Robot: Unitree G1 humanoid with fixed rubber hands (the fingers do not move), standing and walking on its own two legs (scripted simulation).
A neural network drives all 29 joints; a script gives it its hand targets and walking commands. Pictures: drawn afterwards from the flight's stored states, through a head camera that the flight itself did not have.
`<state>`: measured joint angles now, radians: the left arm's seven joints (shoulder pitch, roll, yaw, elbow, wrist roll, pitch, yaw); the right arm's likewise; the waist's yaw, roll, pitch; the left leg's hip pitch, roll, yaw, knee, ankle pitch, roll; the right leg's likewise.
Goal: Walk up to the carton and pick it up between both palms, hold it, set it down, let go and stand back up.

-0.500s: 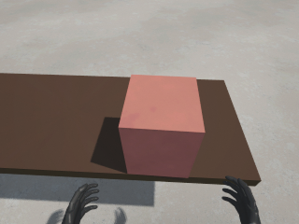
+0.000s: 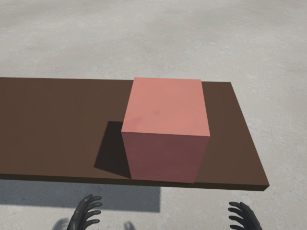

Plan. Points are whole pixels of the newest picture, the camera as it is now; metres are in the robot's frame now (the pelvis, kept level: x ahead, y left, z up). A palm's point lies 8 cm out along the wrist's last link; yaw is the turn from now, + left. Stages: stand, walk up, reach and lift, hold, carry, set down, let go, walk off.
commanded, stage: set down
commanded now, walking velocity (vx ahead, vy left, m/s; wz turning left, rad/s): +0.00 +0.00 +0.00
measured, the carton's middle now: (164, 131) +0.42 -0.01 +0.01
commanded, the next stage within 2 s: let go in 0.48 s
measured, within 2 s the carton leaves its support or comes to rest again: neither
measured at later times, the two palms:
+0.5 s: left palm out of the picture +0.16 +0.22 -0.08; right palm out of the picture +0.14 -0.22 -0.07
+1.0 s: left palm out of the picture +0.17 +0.23 -0.08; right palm out of the picture +0.15 -0.23 -0.08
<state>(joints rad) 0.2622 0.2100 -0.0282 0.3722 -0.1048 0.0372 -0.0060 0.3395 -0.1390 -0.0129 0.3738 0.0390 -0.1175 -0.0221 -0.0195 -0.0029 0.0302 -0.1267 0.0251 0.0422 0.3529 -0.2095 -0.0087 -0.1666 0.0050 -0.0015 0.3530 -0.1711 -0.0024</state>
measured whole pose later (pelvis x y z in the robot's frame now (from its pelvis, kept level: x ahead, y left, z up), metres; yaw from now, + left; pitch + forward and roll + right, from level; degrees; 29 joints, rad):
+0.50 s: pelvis +0.01 +0.00 +0.00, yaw +0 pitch -1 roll +0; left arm 0.23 0.21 -0.02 0.47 -0.07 0.10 0.00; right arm 0.28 -0.17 -0.01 0.53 0.01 -0.13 0.02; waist -0.02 0.00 0.04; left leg -0.13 0.03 0.04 0.35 -0.22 -0.01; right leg -0.17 0.01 0.00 0.35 -0.18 0.00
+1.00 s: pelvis +0.01 +0.00 +0.00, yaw +0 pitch +0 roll +0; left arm 0.20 0.21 -0.01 0.53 -0.04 0.10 0.00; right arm 0.22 -0.20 -0.01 0.65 -0.02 -0.17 0.03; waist -0.02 0.00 0.04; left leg -0.13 0.03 0.04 0.36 -0.22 -0.01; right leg -0.17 0.01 0.00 0.36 -0.18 0.00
